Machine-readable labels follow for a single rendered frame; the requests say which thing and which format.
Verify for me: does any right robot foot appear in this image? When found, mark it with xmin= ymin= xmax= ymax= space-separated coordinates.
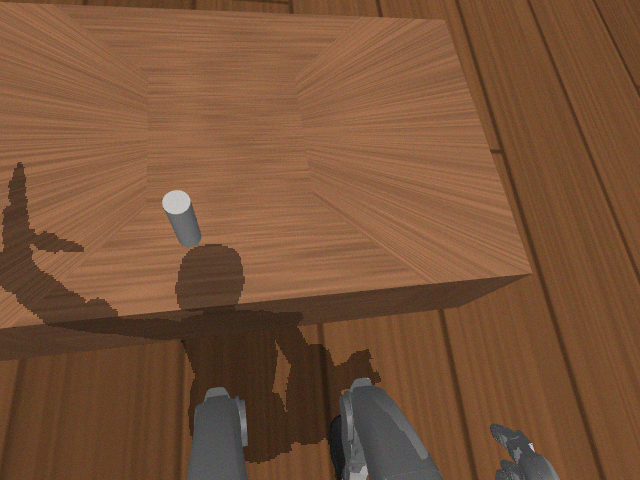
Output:
xmin=329 ymin=415 xmax=345 ymax=480

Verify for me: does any right robot hand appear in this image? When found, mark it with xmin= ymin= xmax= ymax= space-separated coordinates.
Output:
xmin=490 ymin=424 xmax=560 ymax=480

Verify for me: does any can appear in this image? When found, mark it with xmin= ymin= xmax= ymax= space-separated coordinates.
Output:
xmin=162 ymin=190 xmax=201 ymax=247

